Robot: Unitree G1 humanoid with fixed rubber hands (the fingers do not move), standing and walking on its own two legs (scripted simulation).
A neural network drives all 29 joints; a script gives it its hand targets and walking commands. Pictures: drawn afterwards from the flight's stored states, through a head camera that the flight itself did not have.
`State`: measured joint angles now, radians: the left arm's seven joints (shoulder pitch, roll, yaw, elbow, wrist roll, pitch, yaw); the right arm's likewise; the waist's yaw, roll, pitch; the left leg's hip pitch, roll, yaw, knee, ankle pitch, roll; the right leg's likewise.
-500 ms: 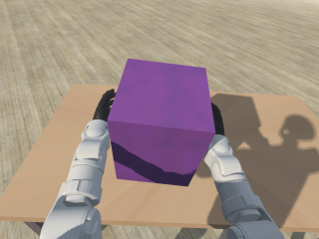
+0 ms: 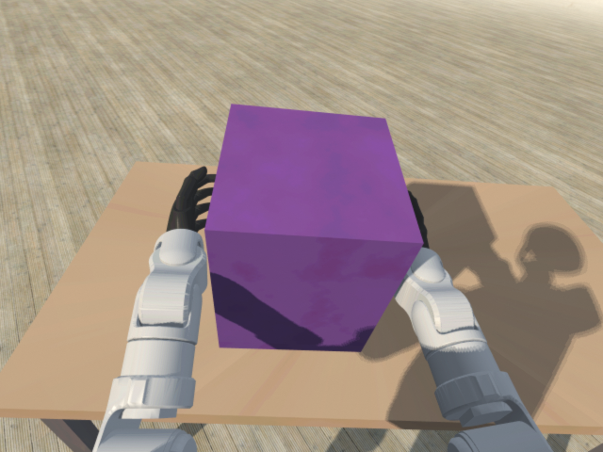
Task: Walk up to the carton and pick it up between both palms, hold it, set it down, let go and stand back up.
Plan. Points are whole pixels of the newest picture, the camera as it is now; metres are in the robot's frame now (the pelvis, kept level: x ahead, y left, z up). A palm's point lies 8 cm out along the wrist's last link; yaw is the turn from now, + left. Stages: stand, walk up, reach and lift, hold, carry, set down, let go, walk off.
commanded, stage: reach and lift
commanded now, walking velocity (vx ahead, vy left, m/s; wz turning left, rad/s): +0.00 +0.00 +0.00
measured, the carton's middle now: (300, 236) +0.38 -0.02 +0.14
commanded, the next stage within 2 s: hold in 0.92 s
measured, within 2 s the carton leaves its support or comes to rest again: neither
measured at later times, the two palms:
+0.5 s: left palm (180, 222) +0.38 +0.14 +0.16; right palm (404, 230) +0.36 -0.16 +0.16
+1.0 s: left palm (188, 211) +0.37 +0.12 +0.19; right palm (419, 213) +0.37 -0.17 +0.18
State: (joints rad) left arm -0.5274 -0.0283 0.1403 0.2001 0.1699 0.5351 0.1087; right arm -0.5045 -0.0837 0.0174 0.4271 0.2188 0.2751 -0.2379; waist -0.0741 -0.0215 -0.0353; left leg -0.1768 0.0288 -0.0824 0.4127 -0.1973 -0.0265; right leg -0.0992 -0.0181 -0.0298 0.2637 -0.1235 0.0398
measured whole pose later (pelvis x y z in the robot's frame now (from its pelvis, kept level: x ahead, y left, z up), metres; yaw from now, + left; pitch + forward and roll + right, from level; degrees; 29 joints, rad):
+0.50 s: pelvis +0.00 +0.00 +0.00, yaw +0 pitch -2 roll -1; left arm -0.64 0.02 0.20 0.38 0.19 0.55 0.05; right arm -0.64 -0.05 -0.04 0.56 0.20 0.32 -0.25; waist -0.07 -0.03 -0.05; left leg -0.17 0.02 -0.09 0.39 -0.18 -0.03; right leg -0.12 -0.02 -0.02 0.29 -0.13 0.04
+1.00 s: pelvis +0.00 -0.01 +0.00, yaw +0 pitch -4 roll -2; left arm -0.62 -0.02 0.22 0.22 0.20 0.67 0.07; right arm -0.69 -0.11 0.01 0.49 0.25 0.41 -0.25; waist -0.08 -0.01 -0.02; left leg -0.12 0.03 -0.10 0.39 -0.19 -0.04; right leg -0.06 0.00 -0.02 0.27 -0.13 0.03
